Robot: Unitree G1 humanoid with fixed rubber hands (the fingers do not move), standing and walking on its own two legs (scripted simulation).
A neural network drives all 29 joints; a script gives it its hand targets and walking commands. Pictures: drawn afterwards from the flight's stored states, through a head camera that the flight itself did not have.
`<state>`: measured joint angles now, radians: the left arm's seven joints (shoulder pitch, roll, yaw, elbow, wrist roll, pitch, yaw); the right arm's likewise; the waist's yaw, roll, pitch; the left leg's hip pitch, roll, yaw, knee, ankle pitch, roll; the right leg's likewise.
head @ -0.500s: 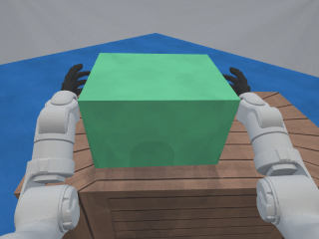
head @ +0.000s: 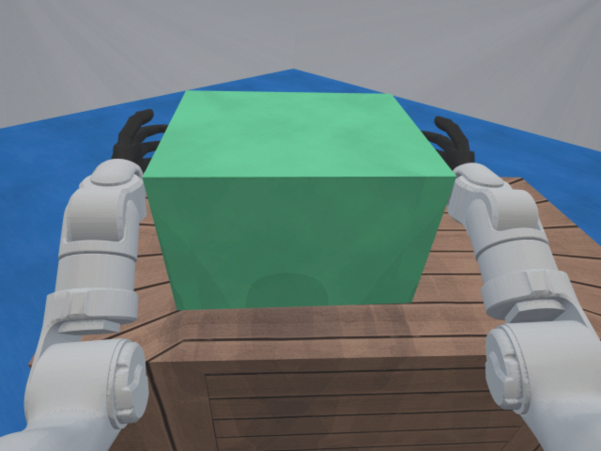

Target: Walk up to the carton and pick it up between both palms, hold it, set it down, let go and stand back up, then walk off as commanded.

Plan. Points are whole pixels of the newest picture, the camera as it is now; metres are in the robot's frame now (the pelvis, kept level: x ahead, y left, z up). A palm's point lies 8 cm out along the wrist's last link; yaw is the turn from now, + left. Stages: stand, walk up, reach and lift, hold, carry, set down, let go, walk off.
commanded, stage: hold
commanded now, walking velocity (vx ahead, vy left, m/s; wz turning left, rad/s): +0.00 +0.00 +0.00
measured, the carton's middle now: (293, 192) +0.42 +0.01 +0.21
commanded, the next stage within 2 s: none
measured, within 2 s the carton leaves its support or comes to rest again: neither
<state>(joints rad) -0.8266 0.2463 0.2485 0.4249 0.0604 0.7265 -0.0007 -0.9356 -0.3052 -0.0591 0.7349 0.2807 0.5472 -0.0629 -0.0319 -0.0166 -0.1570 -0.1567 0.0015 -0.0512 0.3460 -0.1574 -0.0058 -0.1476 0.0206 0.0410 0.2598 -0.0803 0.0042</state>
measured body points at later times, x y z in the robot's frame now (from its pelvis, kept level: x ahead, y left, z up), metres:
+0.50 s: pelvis -0.01 +0.00 +0.00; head -0.09 +0.01 +0.44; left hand +0.38 +0.21 +0.28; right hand +0.39 -0.19 +0.29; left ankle +0.02 +0.12 -0.75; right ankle +0.04 -0.13 -0.75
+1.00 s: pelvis +0.00 +0.00 +0.00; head -0.08 +0.01 +0.44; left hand +0.38 +0.21 +0.28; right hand +0.39 -0.19 +0.29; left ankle +0.02 +0.12 -0.75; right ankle +0.04 -0.13 -0.75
